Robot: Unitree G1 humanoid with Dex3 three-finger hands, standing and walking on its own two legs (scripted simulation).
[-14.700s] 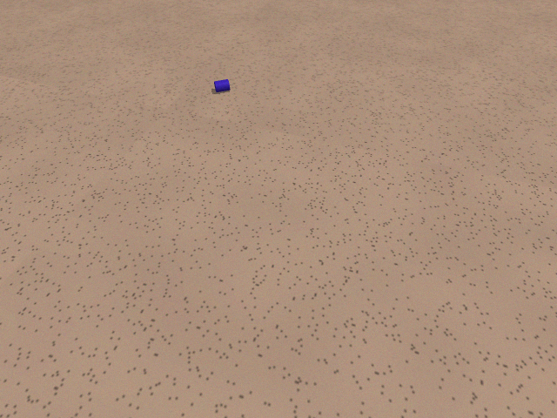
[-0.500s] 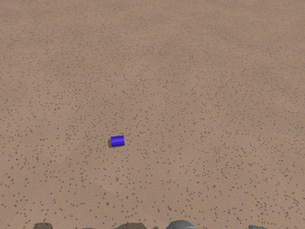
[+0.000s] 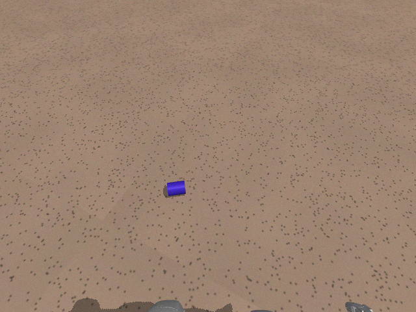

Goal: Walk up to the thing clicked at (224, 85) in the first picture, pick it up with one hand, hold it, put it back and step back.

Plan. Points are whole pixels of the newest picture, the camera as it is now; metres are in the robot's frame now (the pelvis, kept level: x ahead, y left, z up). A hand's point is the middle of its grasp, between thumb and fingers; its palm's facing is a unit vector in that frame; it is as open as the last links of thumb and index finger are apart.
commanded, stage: walk up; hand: left
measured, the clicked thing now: (176, 188) +0.76 +0.20 -0.72
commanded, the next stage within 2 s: stand in 0.80 s
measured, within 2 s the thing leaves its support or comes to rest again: neither
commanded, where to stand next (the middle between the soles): +0.38 -0.03 m, yaw -1 degrees
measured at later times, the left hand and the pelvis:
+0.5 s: hand (100, 307) +0.14 +0.24 -0.14, palm faces -0.02 -0.93 -0.36, open 7.4 cm; pelvis +0.04 -0.01 +0.01, yaw -2 degrees
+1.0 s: hand (100, 310) +0.13 +0.24 -0.13, palm faces -0.04 -0.94 -0.34, open 7.4 cm; pelvis +0.03 -0.01 +0.02, yaw -2 degrees
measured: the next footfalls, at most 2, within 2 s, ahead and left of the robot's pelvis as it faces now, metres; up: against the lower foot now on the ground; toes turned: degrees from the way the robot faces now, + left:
right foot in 0.24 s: +0.09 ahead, -0.14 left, +0.00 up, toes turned -2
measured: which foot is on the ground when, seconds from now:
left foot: down 0.00-1.00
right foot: up 0.00-0.22, down 0.24-1.00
